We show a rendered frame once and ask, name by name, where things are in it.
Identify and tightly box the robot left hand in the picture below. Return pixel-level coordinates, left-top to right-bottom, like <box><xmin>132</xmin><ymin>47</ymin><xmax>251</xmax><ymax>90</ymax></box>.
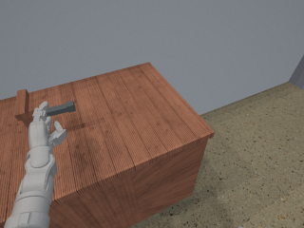
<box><xmin>28</xmin><ymin>101</ymin><xmax>67</xmax><ymax>150</ymax></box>

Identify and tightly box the counter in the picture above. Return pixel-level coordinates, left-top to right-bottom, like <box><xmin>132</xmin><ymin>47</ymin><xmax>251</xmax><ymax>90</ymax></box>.
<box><xmin>0</xmin><ymin>62</ymin><xmax>215</xmax><ymax>228</ymax></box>

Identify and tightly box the tap lever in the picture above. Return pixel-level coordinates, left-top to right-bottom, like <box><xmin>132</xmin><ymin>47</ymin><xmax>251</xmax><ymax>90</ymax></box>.
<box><xmin>47</xmin><ymin>101</ymin><xmax>76</xmax><ymax>117</ymax></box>

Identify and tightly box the left robot forearm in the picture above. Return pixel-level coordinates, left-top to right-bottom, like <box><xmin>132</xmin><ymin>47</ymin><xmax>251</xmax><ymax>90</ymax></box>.
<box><xmin>4</xmin><ymin>145</ymin><xmax>58</xmax><ymax>228</ymax></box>

